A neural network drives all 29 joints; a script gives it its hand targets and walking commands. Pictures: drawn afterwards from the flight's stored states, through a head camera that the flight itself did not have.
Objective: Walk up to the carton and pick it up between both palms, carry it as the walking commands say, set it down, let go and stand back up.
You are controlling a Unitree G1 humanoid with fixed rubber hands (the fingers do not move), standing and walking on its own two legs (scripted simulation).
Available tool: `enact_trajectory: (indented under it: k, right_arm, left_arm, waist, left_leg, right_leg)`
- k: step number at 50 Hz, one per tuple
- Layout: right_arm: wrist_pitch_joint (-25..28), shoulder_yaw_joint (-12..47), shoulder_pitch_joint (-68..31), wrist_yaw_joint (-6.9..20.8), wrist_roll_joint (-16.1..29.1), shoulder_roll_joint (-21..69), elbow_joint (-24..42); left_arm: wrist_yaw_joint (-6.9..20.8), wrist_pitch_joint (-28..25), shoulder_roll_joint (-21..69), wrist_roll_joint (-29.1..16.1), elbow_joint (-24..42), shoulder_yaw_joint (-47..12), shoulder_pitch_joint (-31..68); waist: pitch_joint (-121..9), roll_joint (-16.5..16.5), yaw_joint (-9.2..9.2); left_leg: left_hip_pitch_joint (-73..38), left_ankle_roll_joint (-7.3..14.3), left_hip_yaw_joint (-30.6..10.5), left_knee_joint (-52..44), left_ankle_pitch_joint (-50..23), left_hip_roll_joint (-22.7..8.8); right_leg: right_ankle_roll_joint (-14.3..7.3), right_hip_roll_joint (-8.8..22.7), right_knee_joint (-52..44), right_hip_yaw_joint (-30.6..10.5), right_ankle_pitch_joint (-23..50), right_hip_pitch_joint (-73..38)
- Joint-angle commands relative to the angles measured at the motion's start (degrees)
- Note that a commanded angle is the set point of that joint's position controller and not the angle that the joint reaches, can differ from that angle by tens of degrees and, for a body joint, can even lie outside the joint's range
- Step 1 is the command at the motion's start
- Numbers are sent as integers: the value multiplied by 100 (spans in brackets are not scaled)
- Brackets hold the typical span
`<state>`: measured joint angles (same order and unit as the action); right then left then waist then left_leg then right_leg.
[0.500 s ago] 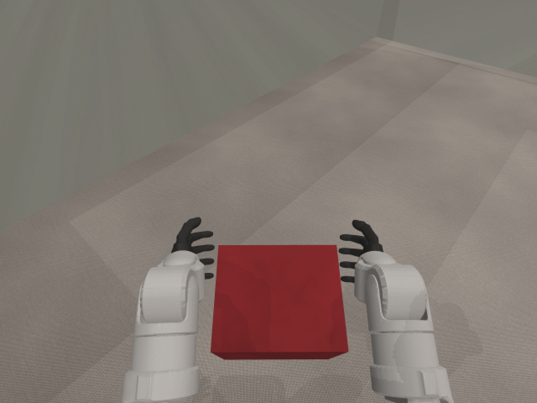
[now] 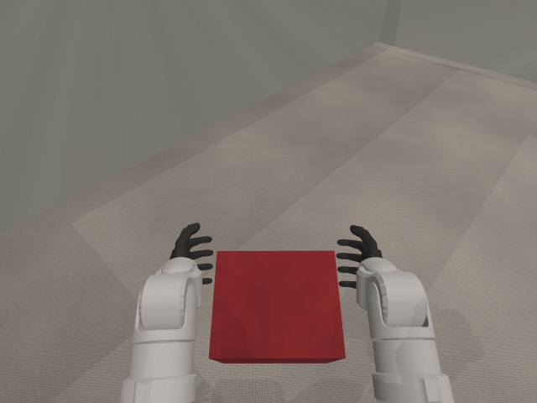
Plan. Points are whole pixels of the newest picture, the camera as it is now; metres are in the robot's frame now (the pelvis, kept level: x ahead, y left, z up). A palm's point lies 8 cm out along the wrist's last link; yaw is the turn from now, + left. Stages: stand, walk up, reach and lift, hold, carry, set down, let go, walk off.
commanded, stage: carry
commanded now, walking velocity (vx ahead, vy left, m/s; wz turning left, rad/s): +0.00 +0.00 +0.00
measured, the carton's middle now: (275, 310) +0.29 +0.00 -0.04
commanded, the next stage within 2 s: hold in 0.30 s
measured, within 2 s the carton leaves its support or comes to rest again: neither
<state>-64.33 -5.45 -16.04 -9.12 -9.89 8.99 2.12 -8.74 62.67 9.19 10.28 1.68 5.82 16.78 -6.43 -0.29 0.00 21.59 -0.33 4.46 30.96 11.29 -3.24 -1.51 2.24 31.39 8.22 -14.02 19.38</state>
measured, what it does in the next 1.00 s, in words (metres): stands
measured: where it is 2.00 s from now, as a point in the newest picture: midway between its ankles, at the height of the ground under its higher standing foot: outside the picture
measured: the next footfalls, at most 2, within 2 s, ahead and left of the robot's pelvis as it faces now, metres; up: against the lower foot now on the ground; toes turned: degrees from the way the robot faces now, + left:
none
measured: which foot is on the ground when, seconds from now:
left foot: down 0.00-1.00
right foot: down 0.00-1.00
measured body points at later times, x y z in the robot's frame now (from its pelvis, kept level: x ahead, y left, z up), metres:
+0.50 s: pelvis +0.00 +0.00 +0.01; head -0.03 +0.00 +0.46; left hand +0.31 +0.14 +0.05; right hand +0.30 -0.14 +0.04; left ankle +0.05 +0.12 -0.73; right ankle +0.03 -0.10 -0.73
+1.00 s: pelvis +0.01 +0.01 +0.00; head -0.04 +0.02 +0.45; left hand +0.33 +0.14 +0.03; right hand +0.32 -0.13 +0.03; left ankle +0.05 +0.12 -0.73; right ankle +0.03 -0.10 -0.73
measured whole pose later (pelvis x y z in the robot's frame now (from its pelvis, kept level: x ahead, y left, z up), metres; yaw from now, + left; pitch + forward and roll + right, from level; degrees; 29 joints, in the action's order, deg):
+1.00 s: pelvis +0.01 +0.01 +0.00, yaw -5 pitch -7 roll +0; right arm -35.6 -20.2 -24.9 -1.3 -22.6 12.0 -31.7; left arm -1.9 36.8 11.6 22.4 -28.2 20.6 23.8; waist 1.4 0.3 -2.7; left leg 8.2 0.3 -2.2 28.0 12.6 1.7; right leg -1.2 -2.1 28.8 -2.5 -13.6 7.9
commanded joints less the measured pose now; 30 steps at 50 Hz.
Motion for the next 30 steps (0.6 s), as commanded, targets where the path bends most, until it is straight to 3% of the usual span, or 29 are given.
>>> enact_trajectory:
  k: [1,15,16,17,18,19,20,21,22,24,27,30]
  right_arm:
    - [317,3244,-2925,1635,2277,5736,670]
    - [480,3175,-2830,1604,2183,5594,607]
    - [1178,1348,-1507,1770,710,5205,-2275]
    - [1858,1287,-1832,1778,530,5034,-1868]
    - [2221,1681,-2338,1837,662,5457,-1351]
    - [2357,2085,-2822,1918,879,5988,-1056]
    - [2435,2538,-3272,1977,1164,6329,-762]
    - [2488,2830,-3438,1953,1346,6439,-423]
    - [2489,2934,-3486,1922,1393,6419,-365]
    - [2441,2772,-3315,1905,1271,6269,-787]
    - [2419,2475,-3148,2006,1066,6221,-1524]
    - [2456,2182,-3358,2107,951,6164,-1921]
  left_arm:
    - [1613,-128,5776,-2213,344,-3240,2470]
    - [1588,-286,5658,-2132,290,-3187,2398]
    - [1763,-1020,5119,-565,-2153,-1314,1167]
    - [1760,-1626,4653,-503,-1843,-1426,1605]
    - [1848,-1995,5016,-745,-1212,-1922,2268]
    - [1978,-2124,5521,-921,-940,-2275,2723]
    - [2009,-2176,5801,-1075,-823,-2430,2802]
    - [2017,-2204,5846,-1220,-670,-2578,2827]
    - [2031,-2212,5847,-1258,-784,-2678,2792]
    - [2063,-2203,5751,-1205,-1109,-2625,2821]
    - [2123,-2186,5707,-1047,-1627,-2325,2747]
    - [2147,-2174,5828,-949,-1965,-2042,2829]
  waist:
    - [-1467,9,-4]
    - [-1470,0,-20]
    - [264,-264,-421]
    - [-10,-282,-138]
    - [-546,-63,35]
    - [-1033,-14,-24]
    - [-1516,4,-320]
    - [-1915,94,-395]
    - [-1974,211,-341]
    - [-1631,241,-213]
    - [-905,118,-295]
    - [-590,4,-370]
  left_leg:
    - [-567,152,-436,-425,-371,-462]
    - [-601,153,-425,-442,-418,-469]
    - [-1111,158,-566,-858,135,820]
    - [-1317,258,-709,-800,60,812]
    - [-1608,263,-843,-702,-404,804]
    - [-1695,232,-863,-646,-752,812]
    - [-1777,173,-874,-594,-1160,796]
    - [-1824,124,-863,-554,-1366,805]
    - [-1839,110,-854,-550,-1382,817]
    - [-1860,111,-823,-674,-983,814]
    - [-1792,110,-790,-883,-333,800]
    - [-1752,83,-793,-994,-43,769]
  right_leg:
    - [-30,613,-619,-631,296,-507]
    - [-26,593,-609,-609,358,-531]
    - [-111,-706,-1083,-1253,10,-763]
    - [-148,-683,-1005,-1487,249,-1012]
    - [-101,-691,-792,-1487,772,-1260]
    - [-48,-719,-683,-1453,1111,-1359]
    - [-29,-745,-603,-1437,1442,-1549]
    - [4,-789,-618,-1456,1759,-1851]
    - [60,-758,-638,-1473,1915,-1924]
    - [107,-703,-824,-1491,1506,-1748]
    - [31,-641,-1101,-1478,584,-1479]
    - [-44,-623,-1199,-1447,105,-1347]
